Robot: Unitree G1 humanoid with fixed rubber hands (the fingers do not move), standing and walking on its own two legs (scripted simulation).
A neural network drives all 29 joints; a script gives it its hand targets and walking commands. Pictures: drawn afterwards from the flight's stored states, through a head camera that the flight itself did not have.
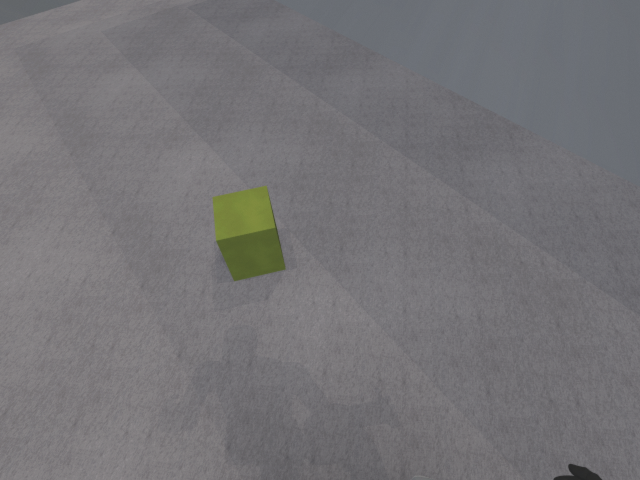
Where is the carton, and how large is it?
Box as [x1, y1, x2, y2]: [213, 186, 285, 280]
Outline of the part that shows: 266,186 213,197 216,241 234,280 285,269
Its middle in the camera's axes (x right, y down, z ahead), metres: -0.25 -0.02 +1.45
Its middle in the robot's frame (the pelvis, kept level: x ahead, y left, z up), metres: +1.00 +0.34 -0.64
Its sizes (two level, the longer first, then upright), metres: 0.210 0.200 0.250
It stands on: the floor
